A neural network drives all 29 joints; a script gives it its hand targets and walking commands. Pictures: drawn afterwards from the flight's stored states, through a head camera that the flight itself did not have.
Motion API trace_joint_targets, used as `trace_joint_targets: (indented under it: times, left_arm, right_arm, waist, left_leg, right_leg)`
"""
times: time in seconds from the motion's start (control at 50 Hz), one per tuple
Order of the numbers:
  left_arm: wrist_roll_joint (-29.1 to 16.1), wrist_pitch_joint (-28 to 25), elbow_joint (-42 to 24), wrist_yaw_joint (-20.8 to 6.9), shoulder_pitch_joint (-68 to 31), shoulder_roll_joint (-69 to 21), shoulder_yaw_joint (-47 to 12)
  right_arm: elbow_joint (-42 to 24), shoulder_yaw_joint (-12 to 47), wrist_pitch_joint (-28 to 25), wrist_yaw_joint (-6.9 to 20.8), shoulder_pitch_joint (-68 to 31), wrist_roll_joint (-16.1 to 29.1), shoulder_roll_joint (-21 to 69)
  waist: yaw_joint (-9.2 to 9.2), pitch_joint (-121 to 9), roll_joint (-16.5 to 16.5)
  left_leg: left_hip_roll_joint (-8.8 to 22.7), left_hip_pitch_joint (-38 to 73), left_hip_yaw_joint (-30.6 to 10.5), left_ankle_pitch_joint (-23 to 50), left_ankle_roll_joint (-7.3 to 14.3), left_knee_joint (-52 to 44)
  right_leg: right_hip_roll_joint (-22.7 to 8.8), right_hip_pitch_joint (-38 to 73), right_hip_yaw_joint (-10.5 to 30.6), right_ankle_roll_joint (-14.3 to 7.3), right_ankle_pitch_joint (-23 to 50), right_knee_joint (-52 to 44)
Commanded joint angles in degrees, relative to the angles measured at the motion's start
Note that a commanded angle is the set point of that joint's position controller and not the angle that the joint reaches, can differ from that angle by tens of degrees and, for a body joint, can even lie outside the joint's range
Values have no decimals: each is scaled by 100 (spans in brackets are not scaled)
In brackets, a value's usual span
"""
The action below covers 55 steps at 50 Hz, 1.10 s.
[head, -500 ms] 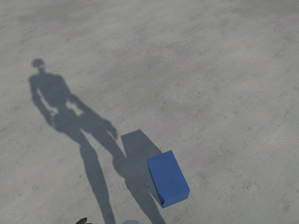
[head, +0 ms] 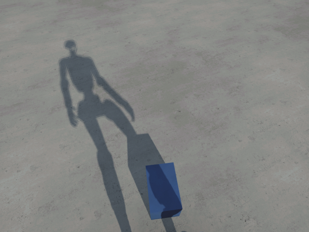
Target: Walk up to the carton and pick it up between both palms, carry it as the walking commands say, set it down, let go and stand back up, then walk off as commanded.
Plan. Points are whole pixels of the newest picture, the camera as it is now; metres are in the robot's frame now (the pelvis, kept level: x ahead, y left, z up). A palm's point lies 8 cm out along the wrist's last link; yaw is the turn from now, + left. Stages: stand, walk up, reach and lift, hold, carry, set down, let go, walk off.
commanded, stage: walk up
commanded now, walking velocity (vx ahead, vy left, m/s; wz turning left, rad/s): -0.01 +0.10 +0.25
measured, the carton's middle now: (162, 190) +0.41 +0.01 -0.68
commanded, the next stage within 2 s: stand in 1.44 s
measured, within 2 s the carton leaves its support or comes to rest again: neither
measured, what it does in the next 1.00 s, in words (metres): steps on the spot: right foot, then left foot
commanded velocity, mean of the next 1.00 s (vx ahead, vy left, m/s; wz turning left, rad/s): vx -0.01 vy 0.01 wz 0.11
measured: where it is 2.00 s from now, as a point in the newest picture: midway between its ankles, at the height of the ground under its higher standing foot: outside the picture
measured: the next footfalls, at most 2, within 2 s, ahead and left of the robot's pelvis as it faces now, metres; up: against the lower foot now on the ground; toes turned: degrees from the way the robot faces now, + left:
right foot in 0.06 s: +0.06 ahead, -0.18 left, +0.00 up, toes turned -5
left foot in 0.42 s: +0.00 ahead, +0.14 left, +0.00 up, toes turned +7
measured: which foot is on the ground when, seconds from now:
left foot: down 0.00-0.06, up 0.08-0.40, down 0.42-1.00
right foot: up 0.00-0.04, down 0.06-0.42, up 0.44-0.66, down 0.68-0.82, up 0.84-1.00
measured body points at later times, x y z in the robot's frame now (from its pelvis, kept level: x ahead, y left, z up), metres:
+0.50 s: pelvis -0.02 +0.01 -0.01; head -0.01 +0.03 +0.44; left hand -0.01 +0.29 -0.16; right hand +0.09 -0.24 -0.13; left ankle -0.04 +0.13 -0.74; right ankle +0.02 -0.16 -0.72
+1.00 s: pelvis -0.02 -0.03 +0.00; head +0.01 -0.03 +0.45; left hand +0.02 +0.24 -0.14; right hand -0.01 -0.30 -0.15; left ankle -0.04 +0.13 -0.74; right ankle -0.01 -0.17 -0.72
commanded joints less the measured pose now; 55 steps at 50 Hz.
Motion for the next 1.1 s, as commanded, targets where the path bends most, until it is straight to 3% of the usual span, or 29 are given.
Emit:
trace_joint_targets:
  times: [0.0, 0.02, 0.04, 0.06, 0.08, 0.1, 0.12, 0.18, 0.28, 0.36, 0.38, 0.42, 0.44, 0.46, 0.5, 0.58, 0.64, 0.7, 0.78, 0.8, 0.82, 0.84, 0.9, 0.98, 1.0, 1.02, 1.04, 1.06, 1.08]
  left_arm:
    - [-20, -86, -92, 163, 698, 686, 96]
    - [-42, -115, -10, 262, 1004, 872, 162]
    - [-11, -173, 17, 298, 1279, 1155, 251]
    - [60, -215, -47, 293, 1575, 1608, 377]
    - [35, -172, -204, 289, 1330, 2003, 495]
    - [-17, -136, -325, 265, 855, 1726, 442]
    - [1, -117, -435, 229, 570, 1493, 425]
    - [84, -140, -571, 177, 74, 1269, 387]
    - [167, -155, -505, 121, 441, 1508, 468]
    - [158, -85, -497, -55, 187, 1459, 467]
    - [140, -60, -451, -70, 419, 1206, 353]
    - [101, 27, -709, -38, 536, 521, 90]
    - [28, 120, -679, -15, 259, 699, 140]
    - [25, 117, -538, -55, 460, 695, 112]
    - [25, 63, -315, -92, 535, 784, 137]
    - [21, -28, -130, -27, 419, 587, 106]
    - [-25, -124, 22, 40, 620, 440, 65]
    - [-13, -222, 158, 19, 289, 655, 63]
    - [-13, -250, 274, 58, 210, 543, 14]
    - [26, 8, 190, -14, -50, 1017, 274]
    - [54, 86, 50, -32, -12, 721, 243]
    - [52, 140, 0, -29, 23, 600, 246]
    - [0, 112, -62, -96, 243, 560, 220]
    - [-69, -81, -38, -76, 404, 279, 66]
    - [-52, -150, 82, -20, 588, 505, 151]
    - [19, -233, 117, 28, 779, 971, 269]
    - [44, -277, 10, 68, 680, 1460, 371]
    - [61, -243, 65, 71, 506, 1399, 376]
    - [30, -246, 29, 83, 205, 1170, 328]
  right_arm:
    - [-110, -265, 72, 98, -13, -26, -1101]
    - [-184, -312, 151, 134, -125, 53, -1171]
    - [-254, -245, 151, 137, 70, 48, -919]
    - [-481, -155, 185, 138, 168, 23, -524]
    - [-612, -156, 328, 122, 154, -52, -687]
    - [-601, -250, 405, 144, -52, -6, -794]
    - [-582, -252, 412, 205, -7, -16, -835]
    - [-443, -196, 395, 366, 313, 8, -773]
    - [-660, -31, 345, 391, -82, 40, -691]
    - [-402, 48, 144, 282, 505, 53, -515]
    - [-302, -42, 54, 240, 596, 20, -655]
    - [-487, -194, -110, 214, 464, -60, -1528]
    - [-481, -90, -126, 204, 411, -70, -1420]
    - [-467, 49, -143, 162, 52, -30, -1093]
    - [-469, 89, -173, 76, -296, 27, -849]
    - [-204, 112, -239, -1, 140, 48, -669]
    - [-17, 44, -167, -21, 214, 58, -696]
    - [93, 167, -125, -30, 307, 109, -218]
    - [481, -18, -110, -19, 411, 61, -419]
    - [453, -210, -69, -206, 1277, -47, -1144]
    - [545, -310, -58, -291, 1422, -71, -1383]
    - [486, -300, -69, -320, 1431, -75, -1278]
    - [213, -117, -154, -258, 393, -42, -748]
    - [486, -28, -54, -40, 499, -13, -557]
    - [552, -18, -33, -7, 801, 7, -486]
    - [459, 10, -40, 8, 1037, 10, -274]
    - [204, 91, -26, 7, 994, 24, 13]
    - [172, 46, 68, -37, 688, -23, -267]
    - [233, -32, 89, -9, 600, 17, -346]
  waist:
    - [209, -441, 1242]
    - [378, -427, 1032]
    - [450, -658, 86]
    - [510, -691, -1575]
    - [591, -672, -1921]
    - [379, -563, -1430]
    - [284, -463, -1362]
    - [90, -422, -1567]
    - [234, -316, -1543]
    - [-183, -630, -1493]
    - [-157, -701, -983]
    - [-123, -248, 1717]
    - [-248, -94, 1604]
    - [-68, -123, 1507]
    - [68, -243, 1415]
    - [-19, -465, 1002]
    - [127, -412, 850]
    - [-34, -169, -520]
    - [-47, -220, -450]
    - [-317, -90, -879]
    - [-441, -106, 249]
    - [-485, -207, 413]
    - [-48, -304, 1024]
    - [154, -387, 1569]
    - [152, -474, 939]
    - [122, -496, -165]
    - [144, -408, -1653]
    - [161, -444, -1612]
    - [112, -299, -1203]
  left_leg:
    - [527, -192, -499, 1747, 425, -399]
    - [287, -155, -360, 1907, 193, 152]
    - [18, -701, -339, 868, -27, 741]
    - [-332, -1658, -279, -2176, -327, 2279]
    - [-350, -1817, -478, -2451, -492, 3736]
    - [-176, -1770, -717, -2193, -527, 4235]
    - [-152, -1695, -698, -1611, -476, 4333]
    - [-217, -1395, -336, -788, -562, 4062]
    - [-120, -1368, -133, -1217, -415, 2259]
    - [-298, 264, 397, -371, -243, -25]
    - [-128, 746, 176, -101, -191, -348]
    - [1833, 232, -2416, 109, 265, -1588]
    - [1812, -372, -2302, 89, 491, -1692]
    - [1448, -392, -1673, 79, 516, -1600]
    - [1004, -92, -927, 1058, 558, -1248]
    - [1061, 612, -689, 2558, 642, -768]
    - [926, 339, -731, 1764, 451, -507]
    - [200, 142, -276, 32, -19, -488]
    - [431, 478, -313, 502, -86, -651]
    - [1610, 911, -1782, 957, 376, -879]
    - [2518, 967, -2711, 2031, 1018, -1127]
    - [2779, 737, -2638, 2686, 1284, -1126]
    - [1839, -57, -1206, 1961, 657, -963]
    - [598, -182, -271, 1211, 134, -652]
    - [386, -346, -258, 870, 89, -238]
    - [71, -810, -205, 25, -38, 581]
    - [-221, -1457, -133, -1735, -327, 1521]
    - [-25, -1300, -442, -1982, -317, 2273]
    - [25, -1262, -630, -1726, -270, 2564]
  right_leg:
    - [154, 935, -424, 15, 672, -1158]
    - [-88, 1147, -392, 27, 1367, -2060]
    - [-725, 1762, 185, -58, 2376, -2127]
    - [-2481, 1953, 2013, -447, 3384, -2325]
    - [-3187, 1126, 2508, -1227, 3901, -2553]
    - [-2795, 754, 2080, -1267, 3956, -2522]
    - [-2197, 476, 1475, -1044, 2077, -2749]
    - [-1348, 274, 610, -689, 709, -2876]
    - [-1554, 827, 804, -845, 930, -2841]
    - [-1183, 430, 260, -691, 1378, -2237]
    - [-912, 162, -13, -559, 1279, -1747]
    - [163, -975, -372, -66, -1027, -297]
    - [-25, -505, 447, -190, -975, 21]
    - [-11, -117, 599, -272, -609, 67]
    - [125, 101, 455, -257, -193, 167]
    - [183, 433, 255, -215, 60, -864]
    - [282, 1183, 38, -291, 1095, -2281]
    - [-469, 1123, 1077, -590, 2066, -2605]
    - [-235, 924, 690, -402, 1837, -2516]
    - [285, -95, -259, -48, 1017, -1169]
    - [354, -856, -15, 31, -285, 43]
    - [181, -1060, 403, 49, -719, 1135]
    - [-54, -406, 800, -59, -150, 1224]
    - [426, 1284, -115, -84, 957, -1966]
    - [277, 1758, -200, -56, 1204, -2332]
    - [-535, 1927, 557, -90, 1320, -2647]
    - [-1917, 1565, 2099, -581, 2046, -3052]
    - [-2030, 965, 2265, -987, 1803, -3152]
    - [-1683, 761, 1757, -1055, 1792, -3050]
